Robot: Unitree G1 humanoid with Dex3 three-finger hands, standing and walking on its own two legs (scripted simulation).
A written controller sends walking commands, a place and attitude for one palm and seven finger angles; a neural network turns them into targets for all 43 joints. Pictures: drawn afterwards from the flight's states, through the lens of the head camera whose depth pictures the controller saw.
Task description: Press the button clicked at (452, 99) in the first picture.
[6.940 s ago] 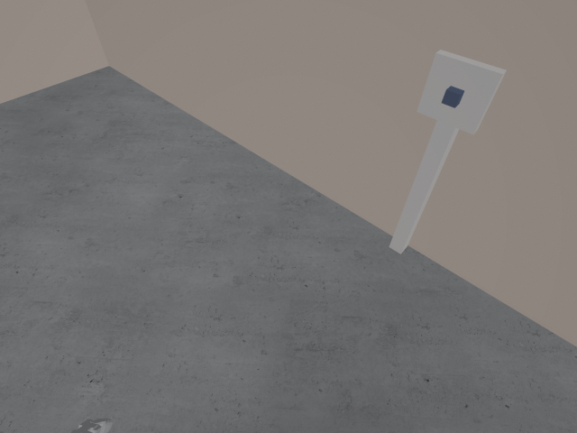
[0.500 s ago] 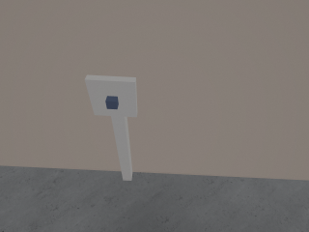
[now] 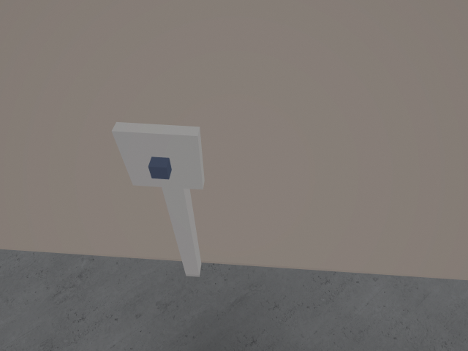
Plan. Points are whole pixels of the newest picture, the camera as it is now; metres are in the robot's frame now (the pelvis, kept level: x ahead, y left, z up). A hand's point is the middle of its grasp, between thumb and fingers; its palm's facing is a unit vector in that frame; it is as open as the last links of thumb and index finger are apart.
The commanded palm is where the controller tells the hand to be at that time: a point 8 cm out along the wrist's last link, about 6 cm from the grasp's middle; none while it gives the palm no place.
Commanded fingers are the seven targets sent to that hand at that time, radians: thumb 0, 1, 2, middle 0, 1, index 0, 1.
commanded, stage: come to a stop and stand still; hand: left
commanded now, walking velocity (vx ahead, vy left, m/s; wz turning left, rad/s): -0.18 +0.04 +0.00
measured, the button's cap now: (160, 167) +0.48 +0.21 +0.00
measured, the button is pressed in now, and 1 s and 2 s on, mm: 0 0 0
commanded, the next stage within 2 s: look again from close up in 0.70 s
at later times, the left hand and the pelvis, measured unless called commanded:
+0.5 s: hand out of the picture -0.01 +0.17 -0.17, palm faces +0.01 -0.98 -0.18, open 7.3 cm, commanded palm none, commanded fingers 0.00 0.90 0.90 -0.20 -0.30 -0.20 -0.30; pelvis -0.02 +0.01 +0.01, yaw -2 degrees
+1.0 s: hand out of the picture -0.04 +0.18 -0.18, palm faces +0.01 -0.99 -0.16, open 7.3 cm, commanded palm none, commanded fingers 0.00 0.90 0.90 -0.20 -0.30 -0.20 -0.30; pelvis -0.03 +0.03 +0.00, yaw -1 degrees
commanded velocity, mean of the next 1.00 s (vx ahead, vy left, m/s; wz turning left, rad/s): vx -0.02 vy -0.01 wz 0.00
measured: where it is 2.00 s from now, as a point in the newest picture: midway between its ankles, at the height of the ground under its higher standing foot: outside the picture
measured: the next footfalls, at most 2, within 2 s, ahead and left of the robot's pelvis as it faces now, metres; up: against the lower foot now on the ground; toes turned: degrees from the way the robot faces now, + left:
left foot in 0.04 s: +0.07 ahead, +0.10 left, +0.00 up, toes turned +4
right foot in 1.54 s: +0.02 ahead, -0.07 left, +0.00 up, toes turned +3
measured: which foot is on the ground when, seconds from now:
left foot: up 0.00-0.02, down 0.04-1.00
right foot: down 0.00-1.00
